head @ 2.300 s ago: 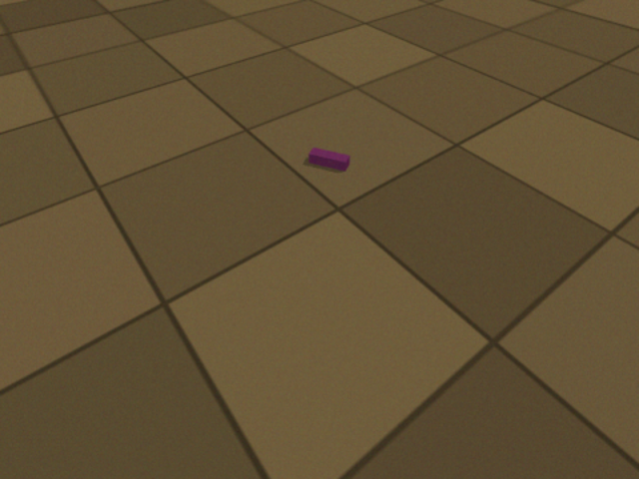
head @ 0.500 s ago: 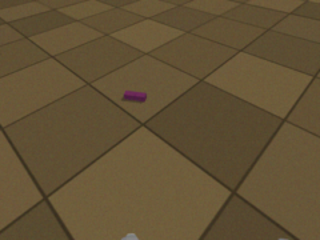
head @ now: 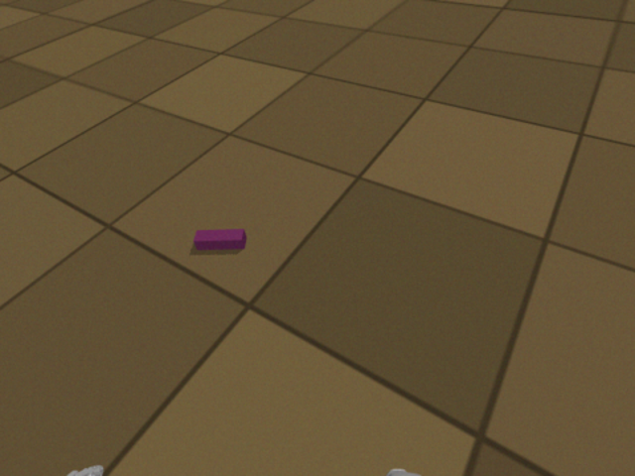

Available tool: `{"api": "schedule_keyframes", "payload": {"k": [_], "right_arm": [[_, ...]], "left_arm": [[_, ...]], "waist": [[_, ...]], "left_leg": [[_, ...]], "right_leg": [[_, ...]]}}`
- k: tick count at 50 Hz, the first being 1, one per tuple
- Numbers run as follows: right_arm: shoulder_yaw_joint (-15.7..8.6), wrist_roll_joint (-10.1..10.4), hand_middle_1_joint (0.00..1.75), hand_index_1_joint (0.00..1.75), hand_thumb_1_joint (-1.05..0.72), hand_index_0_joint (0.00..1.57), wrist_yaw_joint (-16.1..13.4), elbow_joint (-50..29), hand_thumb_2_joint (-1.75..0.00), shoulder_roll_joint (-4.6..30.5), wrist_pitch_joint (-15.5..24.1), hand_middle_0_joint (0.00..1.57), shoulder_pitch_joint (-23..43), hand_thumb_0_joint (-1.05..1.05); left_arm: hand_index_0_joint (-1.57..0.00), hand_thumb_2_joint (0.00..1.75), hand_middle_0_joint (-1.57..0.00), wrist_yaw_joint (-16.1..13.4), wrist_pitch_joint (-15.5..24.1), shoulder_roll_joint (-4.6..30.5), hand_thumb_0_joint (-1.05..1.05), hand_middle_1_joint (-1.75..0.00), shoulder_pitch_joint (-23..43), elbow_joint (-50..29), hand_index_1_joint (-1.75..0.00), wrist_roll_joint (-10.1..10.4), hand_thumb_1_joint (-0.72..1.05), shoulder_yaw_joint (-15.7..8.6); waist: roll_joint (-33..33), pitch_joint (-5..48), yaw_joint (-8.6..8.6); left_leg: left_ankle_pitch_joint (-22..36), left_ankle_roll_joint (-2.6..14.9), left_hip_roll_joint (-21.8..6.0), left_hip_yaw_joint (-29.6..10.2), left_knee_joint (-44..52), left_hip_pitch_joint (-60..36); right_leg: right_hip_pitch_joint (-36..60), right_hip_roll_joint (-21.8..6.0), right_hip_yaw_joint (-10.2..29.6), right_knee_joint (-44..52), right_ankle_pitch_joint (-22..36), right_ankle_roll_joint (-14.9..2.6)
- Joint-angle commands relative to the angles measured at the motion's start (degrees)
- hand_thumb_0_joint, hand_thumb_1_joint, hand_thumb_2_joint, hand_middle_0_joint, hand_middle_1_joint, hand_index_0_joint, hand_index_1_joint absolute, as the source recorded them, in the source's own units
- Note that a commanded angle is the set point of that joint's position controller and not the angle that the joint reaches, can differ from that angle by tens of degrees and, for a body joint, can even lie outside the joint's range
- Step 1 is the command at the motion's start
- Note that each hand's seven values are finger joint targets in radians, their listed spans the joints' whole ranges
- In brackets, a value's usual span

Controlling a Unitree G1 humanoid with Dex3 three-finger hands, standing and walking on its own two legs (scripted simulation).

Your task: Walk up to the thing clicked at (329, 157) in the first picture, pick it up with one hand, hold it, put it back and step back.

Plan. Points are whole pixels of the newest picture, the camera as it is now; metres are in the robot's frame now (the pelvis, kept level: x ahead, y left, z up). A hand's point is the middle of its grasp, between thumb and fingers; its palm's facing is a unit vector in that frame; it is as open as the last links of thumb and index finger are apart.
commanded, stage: walk up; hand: left
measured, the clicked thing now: (220, 239) +1.19 +0.40 -0.72
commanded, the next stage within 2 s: none
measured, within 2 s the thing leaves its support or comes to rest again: neither
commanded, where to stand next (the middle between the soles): +0.81 +0.25 m, yaw -5 degrees
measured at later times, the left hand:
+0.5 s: hand (63, 445) +0.25 +0.40 -0.14, palm faces -0.05 -0.91 -0.42, open 7.4 cm
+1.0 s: hand (103, 280) +0.52 +0.40 -0.10, palm faces -0.05 -0.90 -0.44, open 7.4 cm
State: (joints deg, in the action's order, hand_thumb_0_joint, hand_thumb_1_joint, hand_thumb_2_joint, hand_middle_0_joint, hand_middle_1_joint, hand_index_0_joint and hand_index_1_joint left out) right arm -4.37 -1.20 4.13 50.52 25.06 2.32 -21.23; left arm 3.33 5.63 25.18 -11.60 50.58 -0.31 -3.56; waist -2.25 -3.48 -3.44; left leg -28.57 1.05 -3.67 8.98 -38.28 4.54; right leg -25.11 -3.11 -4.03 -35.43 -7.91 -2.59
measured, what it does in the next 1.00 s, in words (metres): walks ahead: left foot, then right foot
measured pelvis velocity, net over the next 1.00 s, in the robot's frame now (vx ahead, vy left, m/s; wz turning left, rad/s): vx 0.41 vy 0.14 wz -0.04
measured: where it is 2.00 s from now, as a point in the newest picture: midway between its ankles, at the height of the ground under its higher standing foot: (246, 327)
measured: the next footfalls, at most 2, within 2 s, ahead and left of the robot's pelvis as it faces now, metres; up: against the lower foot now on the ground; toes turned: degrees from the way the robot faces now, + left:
left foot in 0.40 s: +0.32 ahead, +0.21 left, +0.00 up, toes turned +6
right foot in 0.84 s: +0.51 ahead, +0.01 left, +0.00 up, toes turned -8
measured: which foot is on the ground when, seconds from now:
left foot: down 0.00-0.00, up 0.02-0.38, down 0.40-0.84, up 0.86-1.00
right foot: down 0.00-0.42, up 0.44-0.82, down 0.84-1.00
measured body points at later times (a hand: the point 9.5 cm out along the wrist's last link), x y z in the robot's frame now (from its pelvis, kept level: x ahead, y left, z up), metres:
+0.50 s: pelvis +0.21 +0.10 +0.00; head +0.23 +0.12 +0.45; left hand +0.25 +0.45 -0.11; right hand +0.30 -0.24 -0.08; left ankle +0.28 +0.21 -0.71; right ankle +0.15 -0.07 -0.65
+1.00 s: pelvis +0.41 +0.14 +0.01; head +0.42 +0.11 +0.46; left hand +0.53 +0.45 -0.07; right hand +0.44 -0.18 -0.12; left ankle +0.39 +0.27 -0.65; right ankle +0.47 +0.02 -0.71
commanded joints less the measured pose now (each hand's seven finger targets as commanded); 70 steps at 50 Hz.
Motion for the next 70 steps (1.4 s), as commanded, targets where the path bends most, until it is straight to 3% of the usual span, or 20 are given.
{"api": "schedule_keyframes", "payload": {"k": [1,7,14,19,20,21,22,27,32,38,40,41,43,44,50,56,61,63,64,70], "right_arm": [[-2.6,0.0,0.30,0.30,-0.90,0.20,-1.0,-7.3,-0.90,13.1,1.1,0.20,4.4,0.00],[-3.0,0.0,0.30,0.30,-0.90,0.20,0.3,-3.0,-0.90,11.1,-0.2,0.20,0.9,0.00],[-3.8,-0.7,0.30,0.30,-0.90,0.20,2.3,-5.5,-0.90,10.2,0.2,0.20,10.3,0.00],[-5.3,-1.0,0.30,0.30,-0.90,0.20,1.7,-2.8,-0.90,11.7,1.1,0.20,1.7,0.00],[-6.5,-1.3,0.30,0.30,-0.90,0.20,0.8,-0.6,-0.90,15.0,1.6,0.20,-5.5,0.00],[-7.4,-1.5,0.30,0.30,-0.90,0.20,0.0,-1.8,-0.90,20.5,2.3,0.20,-6.8,0.00],[-7.7,0.5,0.30,0.30,-0.90,0.20,-0.2,-2.9,-0.90,22.4,2.0,0.20,-3.7,0.00],[-4.1,1.0,0.30,0.30,-0.90,0.20,-1.3,-5.1,-0.90,13.2,2.6,0.20,4.3,0.00],[-4.1,0.2,0.30,0.30,-0.90,0.20,-1.1,-6.5,-0.90,13.7,2.6,0.20,2.7,0.00],[-3.8,-0.1,0.30,0.30,-0.90,0.20,-1.1,-8.1,-0.90,12.5,1.2,0.20,2.7,0.00],[-3.5,0.4,0.30,0.30,-0.90,0.20,-1.3,-9.3,-0.90,12.1,0.9,0.20,4.0,0.00],[-2.6,0.7,0.30,0.30,-0.90,0.20,-1.3,-9.8,-0.90,9.7,1.0,0.20,3.5,0.00],[-1.3,0.5,0.30,0.30,-0.90,0.20,-1.2,-10.4,-0.90,7.6,0.6,0.20,-1.2,0.00],[-2.9,0.1,0.30,0.30,-0.90,0.20,-1.6,-8.8,-0.90,12.9,-0.3,0.20,0.5,0.00],[-2.9,-0.1,0.30,0.30,-0.90,0.20,0.1,-4.3,-0.90,10.7,-1.0,0.20,-1.7,0.00],[-3.7,-0.7,0.30,0.30,-0.90,0.20,1.7,-5.4,-0.90,9.9,-0.5,0.20,4.4,0.00],[-5.7,-0.9,0.30,0.30,-0.90,0.20,0.7,-1.0,-0.90,12.8,0.2,0.20,-6.9,0.00],[-6.8,-0.9,0.30,0.30,-0.90,0.20,-0.5,-3.1,-0.90,21.2,1.3,0.20,-8.2,0.00],[-7.0,0.4,0.30,0.30,-0.90,0.20,-0.8,-4.0,-0.90,22.4,1.3,0.20,-3.5,0.00],[-3.6,0.5,0.30,0.30,-0.90,0.20,-1.8,-5.6,-0.90,14.7,2.5,0.20,2.8,0.00]], "left_arm": [[-0.20,0.90,-0.20,-2.9,0.9,20.9,0.00,-0.30,-13.2,-1.7,-0.30,1.0,0.90,-5.7],[-0.20,0.90,-0.20,-2.9,1.6,15.5,0.00,-0.30,-3.4,-4.1,-0.30,0.4,0.90,-4.1],[-0.20,0.90,-0.20,-2.6,2.2,17.6,0.00,-0.30,-5.5,-3.8,-0.30,-0.1,0.90,-4.6],[-0.20,0.90,-0.20,-2.9,1.2,16.0,0.00,-0.30,-2.1,-3.7,-0.30,-0.5,0.90,-3.2],[-0.20,0.90,-0.20,-2.9,1.0,12.2,0.00,-0.30,-4.3,-3.7,-0.30,-0.6,0.90,-2.0],[-0.20,0.90,-0.20,-2.9,0.9,6.8,0.00,-0.30,-6.7,-4.3,-0.30,1.0,0.90,-0.4],[-0.20,0.90,-0.20,-4.3,0.5,12.8,0.00,-0.30,-5.3,-3.2,-0.30,0.8,0.90,-1.4],[-0.20,0.90,-0.20,-3.0,0.0,12.5,0.00,-0.30,-9.5,1.4,-0.30,1.5,0.90,-1.7],[-0.20,0.90,-0.20,-2.0,-0.6,10.5,0.00,-0.30,-3.4,-1.6,-0.30,0.5,0.90,-1.4],[-0.20,0.90,-0.20,-1.7,-0.3,8.3,0.00,-0.30,0.1,-3.3,-0.30,0.6,0.90,-1.8],[-0.20,0.90,-0.20,-2.3,-0.1,9.0,0.00,-0.30,-6.3,-1.7,-0.30,0.5,0.90,-2.6],[-0.20,0.90,-0.20,-2.9,0.2,11.4,0.00,-0.30,-11.5,-0.5,-0.30,0.2,0.90,-3.7],[-0.20,0.90,-0.20,-4.4,0.8,19.4,0.00,-0.30,-15.9,-2.3,-0.30,-0.1,0.90,-5.6],[-0.20,0.90,-0.20,-4.6,0.5,19.0,0.00,-0.30,-11.8,-2.7,-0.30,1.0,0.90,-5.1],[-0.20,0.90,-0.20,-3.8,1.4,14.4,0.00,-0.30,-4.0,-4.9,-0.30,0.0,0.90,-4.0],[-0.20,0.90,-0.20,-3.0,1.5,16.9,0.00,-0.30,-3.4,-5.3,-0.30,-0.5,0.90,-4.7],[-0.20,0.90,-0.20,-3.0,-0.2,13.5,0.00,-0.30,-1.0,-4.9,-0.30,-1.4,0.90,-2.9],[-0.20,0.90,-0.20,-3.4,-0.7,8.0,0.00,-0.30,-3.0,-5.3,-0.30,0.4,0.90,-1.0],[-0.20,0.90,-0.20,-4.1,-0.6,12.6,0.00,-0.30,-2.2,-4.3,-0.30,0.0,0.90,-1.6],[-0.20,0.90,-0.20,-2.1,-0.8,12.3,0.00,-0.30,-9.4,1.0,-0.30,0.4,0.90,-2.3]], "waist": [[8.5,7.7,8.94],[10.1,0.6,3.12],[9.6,0.2,5.24],[4.4,3.4,-1.95],[-8.0,7.6,-5.50],[-22.5,6.4,-4.81],[-15.0,5.8,-3.73],[-6.6,1.7,2.46],[-6.7,-0.4,0.96],[-3.7,0.3,1.01],[-0.3,3.6,5.28],[5.0,7.5,8.19],[14.0,11.9,8.75],[5.0,9.3,7.69],[9.3,-0.7,3.18],[12.2,0.3,3.90],[0.8,2.5,-3.41],[-18.0,-0.1,-3.93],[-11.7,-2.8,-2.16],[-7.4,-0.3,3.02]], "left_leg": [[-0.9,0.38,1.2,-11.8,-32.9,34.1],[11.0,-0.84,-4.2,-11.4,-20.9,25.9],[16.4,-1.55,-4.1,-7.3,-3.3,22.7],[13.6,0.21,0.1,-3.3,4.3,1.7],[4.9,2.52,-2.4,-10.7,10.9,-7.6],[-4.0,6.32,-16.6,-38.3,23.3,-11.6],[-6.8,11.84,-21.6,-45.7,25.8,-7.2],[19.5,9.32,-12.0,-18.3,21.3,3.2],[21.9,12.74,-12.9,-14.8,23.4,2.0],[32.0,8.42,-8.7,-8.6,17.0,4.4],[35.8,6.52,-7.9,-7.0,7.4,8.1],[32.9,4.71,-4.3,-4.4,-2.5,12.3],[-2.8,0.79,4.9,-8.0,-26.2,32.7],[-2.2,0.96,1.5,-13.0,-31.8,32.5],[9.4,-1.53,-2.8,-12.0,-19.0,26.9],[13.9,-1.53,-3.4,-7.1,-3.5,19.6],[7.7,-0.10,1.2,-4.3,2.0,-3.0],[-23.5,9.50,-19.7,-47.6,29.5,-0.7],[-24.4,13.42,-21.8,-49.5,30.0,4.5],[3.4,11.04,-12.5,-20.9,22.9,8.2]], "right_leg": [[29.6,-22.5,45.1,21.5,-25.4,-13.43],[9.6,-11.9,16.4,21.5,-15.2,-9.98],[7.6,-11.3,12.0,20.3,-20.8,-9.36],[-0.4,-9.4,6.7,4.7,-10.2,-5.75],[-4.1,-4.7,2.1,-15.6,-2.8,-3.10],[-18.8,5.7,1.5,-30.9,-20.9,0.55],[-19.8,3.2,7.0,-35.5,-22.4,-0.87],[-9.8,-2.3,7.5,-26.1,-10.6,0.27],[-9.5,-3.3,2.3,-12.7,-7.9,1.75],[2.4,2.0,-2.9,-0.1,-1.1,0.36],[15.5,3.2,-2.7,5.4,0.9,-0.83],[25.5,1.8,0.1,8.0,-0.8,-2.16],[37.3,-23.5,41.6,19.4,-18.1,-11.58],[29.7,-24.5,42.6,19.9,-25.1,-15.68],[10.5,-12.7,13.7,21.2,-15.3,-10.28],[5.0,-11.7,9.2,19.3,-22.5,-9.23],[-10.0,-7.3,4.3,0.1,-31.6,-4.85],[-23.5,5.3,1.3,-32.3,-24.3,-0.68],[-22.2,0.9,7.8,-35.6,-22.0,-1.26],[-8.8,-2.7,5.2,-20.8,-11.7,1.59]]}}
